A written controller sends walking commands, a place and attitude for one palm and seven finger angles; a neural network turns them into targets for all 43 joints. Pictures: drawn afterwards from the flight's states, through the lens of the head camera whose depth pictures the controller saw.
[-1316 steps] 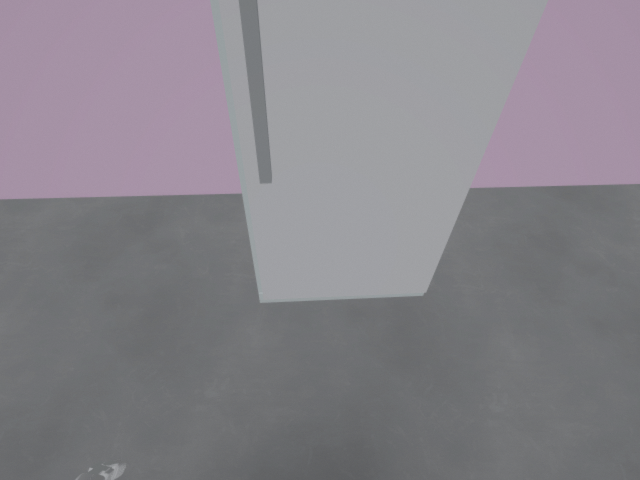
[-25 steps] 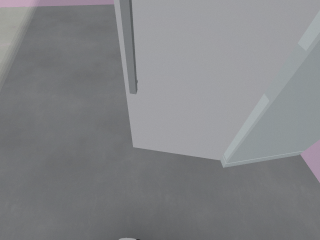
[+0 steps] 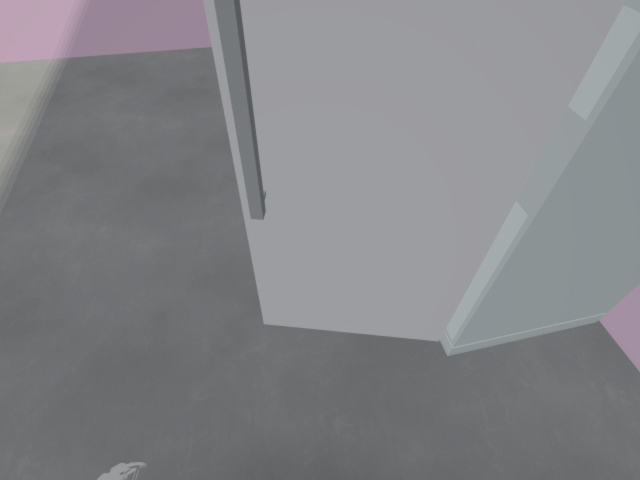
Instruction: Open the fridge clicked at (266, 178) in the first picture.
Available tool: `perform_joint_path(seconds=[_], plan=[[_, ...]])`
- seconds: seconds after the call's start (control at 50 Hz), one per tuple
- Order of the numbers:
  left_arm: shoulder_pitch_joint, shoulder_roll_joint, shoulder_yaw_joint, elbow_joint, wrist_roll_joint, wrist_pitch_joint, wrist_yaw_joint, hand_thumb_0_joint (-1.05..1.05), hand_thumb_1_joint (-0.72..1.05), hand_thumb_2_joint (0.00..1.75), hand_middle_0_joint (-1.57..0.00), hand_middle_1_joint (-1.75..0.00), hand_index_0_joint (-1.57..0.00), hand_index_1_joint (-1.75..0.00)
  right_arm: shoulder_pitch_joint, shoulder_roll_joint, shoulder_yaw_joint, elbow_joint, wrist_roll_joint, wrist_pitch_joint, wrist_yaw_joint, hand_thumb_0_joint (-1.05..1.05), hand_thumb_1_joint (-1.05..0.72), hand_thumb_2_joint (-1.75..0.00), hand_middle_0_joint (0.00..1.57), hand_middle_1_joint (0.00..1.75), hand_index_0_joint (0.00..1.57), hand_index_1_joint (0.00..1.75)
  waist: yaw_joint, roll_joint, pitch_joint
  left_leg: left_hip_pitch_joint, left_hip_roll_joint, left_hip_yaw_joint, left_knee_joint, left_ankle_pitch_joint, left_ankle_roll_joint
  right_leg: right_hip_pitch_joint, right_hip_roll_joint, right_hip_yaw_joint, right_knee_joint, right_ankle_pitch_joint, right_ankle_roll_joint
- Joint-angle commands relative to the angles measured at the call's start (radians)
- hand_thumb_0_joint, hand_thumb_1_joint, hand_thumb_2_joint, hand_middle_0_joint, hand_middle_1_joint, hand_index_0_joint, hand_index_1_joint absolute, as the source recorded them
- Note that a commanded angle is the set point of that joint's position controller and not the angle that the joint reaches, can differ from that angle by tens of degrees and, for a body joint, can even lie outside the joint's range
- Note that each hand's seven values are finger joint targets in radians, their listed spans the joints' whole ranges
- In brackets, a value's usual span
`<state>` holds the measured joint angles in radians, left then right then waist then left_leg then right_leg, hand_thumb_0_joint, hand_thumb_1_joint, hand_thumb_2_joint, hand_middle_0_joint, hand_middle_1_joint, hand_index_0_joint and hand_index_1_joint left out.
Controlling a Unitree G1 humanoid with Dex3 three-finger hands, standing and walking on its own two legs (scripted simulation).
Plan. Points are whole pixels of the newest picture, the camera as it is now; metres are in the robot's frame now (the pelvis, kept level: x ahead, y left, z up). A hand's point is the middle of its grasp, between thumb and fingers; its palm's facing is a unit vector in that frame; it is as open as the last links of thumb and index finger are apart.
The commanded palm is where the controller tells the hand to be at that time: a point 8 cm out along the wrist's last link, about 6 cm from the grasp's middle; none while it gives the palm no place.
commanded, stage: let the arm hang, fingers relaxed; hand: left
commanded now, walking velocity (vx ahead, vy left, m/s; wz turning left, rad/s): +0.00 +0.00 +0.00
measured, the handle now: (246, 102) +0.65 +0.16 +0.14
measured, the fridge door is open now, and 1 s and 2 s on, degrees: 71 71 71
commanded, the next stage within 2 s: look to check the result in 0.02 s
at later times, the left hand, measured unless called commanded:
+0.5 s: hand out of the picture +0.09 +0.23 -0.16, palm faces -0.05 -0.94 -0.33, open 7.4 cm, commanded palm none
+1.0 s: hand out of the picture +0.11 +0.22 -0.16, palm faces -0.06 -0.94 -0.33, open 7.4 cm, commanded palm none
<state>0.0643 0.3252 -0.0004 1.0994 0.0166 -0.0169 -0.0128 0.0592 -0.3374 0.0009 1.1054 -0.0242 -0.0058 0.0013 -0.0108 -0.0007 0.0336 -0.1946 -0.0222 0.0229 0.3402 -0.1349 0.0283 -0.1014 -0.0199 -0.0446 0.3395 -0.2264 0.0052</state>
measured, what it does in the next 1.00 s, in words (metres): stands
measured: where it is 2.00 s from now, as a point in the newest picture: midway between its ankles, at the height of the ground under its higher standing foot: outside the picture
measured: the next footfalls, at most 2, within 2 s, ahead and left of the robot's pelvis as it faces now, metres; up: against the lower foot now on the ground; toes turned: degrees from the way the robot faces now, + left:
none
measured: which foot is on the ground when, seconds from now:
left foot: down 0.00-1.00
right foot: down 0.00-1.00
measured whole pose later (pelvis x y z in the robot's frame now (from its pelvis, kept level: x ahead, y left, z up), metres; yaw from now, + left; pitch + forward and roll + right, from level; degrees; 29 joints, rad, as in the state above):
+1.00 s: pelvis +0.03 -0.02 +0.00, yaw -2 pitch -1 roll +0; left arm 0.11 0.32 0.00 1.11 0.01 -0.01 0.00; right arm 0.09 -0.34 0.00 1.12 -0.02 0.00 -0.01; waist -0.01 0.00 0.05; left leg -0.13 0.01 0.04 0.31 -0.16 -0.01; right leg -0.04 0.02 -0.02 0.29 -0.24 -0.03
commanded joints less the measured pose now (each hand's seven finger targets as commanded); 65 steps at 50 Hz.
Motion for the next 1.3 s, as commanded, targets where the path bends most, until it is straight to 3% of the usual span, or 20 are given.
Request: perform_joint_path(seconds=[0.0,0.2,0.48,0.64,0.86,0.92,1.28], plan=[[-0.010,0.205,0.043,-0.039,-0.001,-0.018,0.018,0.00,0.90,0.90,-0.20,-0.30,-0.20,-0.30,-0.021,-0.195,-0.036,-0.049,0.004,-0.023,-0.017,0.00,-0.90,-0.90,0.20,0.30,0.20,0.30,0.007,0.022,-0.082,0.080,0.144,-0.135,-0.052,0.167,0.002,-0.014,-0.112,0.098,-0.066,0.109,-0.043],[0.007,0.204,0.043,-0.035,-0.005,-0.020,0.023,0.00,0.90,0.90,-0.20,-0.30,-0.20,-0.30,-0.001,-0.198,-0.035,-0.043,0.007,-0.023,-0.023,0.00,-0.90,-0.90,0.20,0.30,0.20,0.30,0.004,0.022,-0.122,0.127,0.149,-0.118,-0.029,0.241,0.000,0.019,-0.116,0.105,-0.064,0.204,-0.047],[0.019,0.204,0.043,-0.024,-0.005,-0.020,0.029,0.00,0.90,0.90,-0.20,-0.30,-0.20,-0.30,0.003,-0.187,-0.038,-0.033,0.010,-0.017,-0.026,0.00,-0.90,-0.90,0.20,0.30,0.20,0.30,0.003,-0.016,-0.097,0.145,0.153,-0.103,-0.029,0.237,-0.001,0.012,-0.118,0.105,-0.073,0.254,-0.047],[0.014,0.203,0.042,-0.029,-0.005,-0.021,0.029,0.00,0.90,0.90,-0.20,-0.30,-0.20,-0.30,-0.004,-0.185,-0.037,-0.033,0.008,-0.017,-0.025,0.00,-0.90,-0.90,0.20,0.30,0.20,0.30,0.004,-0.002,-0.081,0.139,0.152,-0.099,-0.038,0.233,-0.003,0.013,-0.116,0.112,-0.080,0.257,-0.047],[0.018,0.209,0.045,-0.037,-0.004,-0.025,0.032,0.00,0.90,0.90,-0.20,-0.30,-0.20,-0.30,0.003,-0.191,-0.037,-0.039,0.009,-0.018,-0.027,0.00,-0.90,-0.90,0.20,0.30,0.20,0.30,0.004,-0.009,-0.107,0.162,0.156,-0.090,-0.030,0.265,-0.008,0.032,-0.114,0.121,-0.078,0.321,-0.047],[0.009,0.207,0.044,-0.037,-0.006,-0.023,0.030,0.00,0.90,0.90,-0.20,-0.30,-0.20,-0.30,0.001,-0.193,-0.038,-0.038,0.008,-0.016,-0.027,0.00,-0.90,-0.90,0.20,0.30,0.20,0.30,0.002,0.005,-0.076,0.147,0.156,-0.086,-0.040,0.226,-0.010,0.018,-0.113,0.126,-0.086,0.291,-0.048],[0.017,0.203,0.043,-0.029,-0.007,-0.021,0.030,0.00,0.90,0.90,-0.20,-0.30,-0.20,-0.30,0.021,-0.190,-0.036,-0.028,0.008,-0.015,-0.029,0.00,-0.90,-0.90,0.20,0.30,0.20,0.30,0.001,-0.004,-0.079,0.148,0.159,-0.085,-0.047,0.199,-0.010,0.019,-0.109,0.127,-0.098,0.259,-0.048]])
